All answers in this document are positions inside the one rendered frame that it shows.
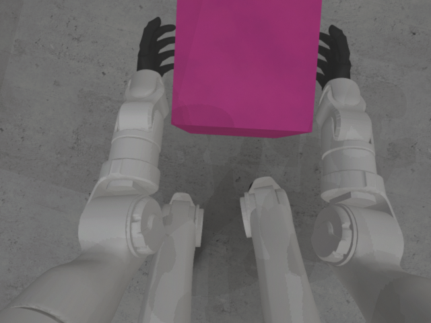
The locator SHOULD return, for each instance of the left robot upper arm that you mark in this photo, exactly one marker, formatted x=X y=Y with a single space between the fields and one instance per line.
x=116 y=234

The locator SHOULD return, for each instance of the carton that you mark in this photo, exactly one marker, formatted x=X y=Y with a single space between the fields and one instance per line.
x=245 y=67

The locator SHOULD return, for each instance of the robot left forearm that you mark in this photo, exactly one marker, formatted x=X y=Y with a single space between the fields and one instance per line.
x=132 y=166

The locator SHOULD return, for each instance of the robot right hand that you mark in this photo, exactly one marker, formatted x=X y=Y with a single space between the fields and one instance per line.
x=338 y=56

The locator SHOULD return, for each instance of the robot left shin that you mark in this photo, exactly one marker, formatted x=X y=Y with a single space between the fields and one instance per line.
x=179 y=196

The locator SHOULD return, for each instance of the robot left hand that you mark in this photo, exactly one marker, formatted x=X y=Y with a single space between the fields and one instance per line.
x=148 y=57

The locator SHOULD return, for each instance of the left robot thigh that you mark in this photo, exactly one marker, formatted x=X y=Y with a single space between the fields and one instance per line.
x=167 y=296

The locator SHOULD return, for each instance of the robot right forearm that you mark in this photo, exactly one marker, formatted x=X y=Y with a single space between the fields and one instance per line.
x=347 y=145

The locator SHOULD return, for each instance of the right robot upper arm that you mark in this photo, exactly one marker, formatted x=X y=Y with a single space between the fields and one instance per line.
x=364 y=247

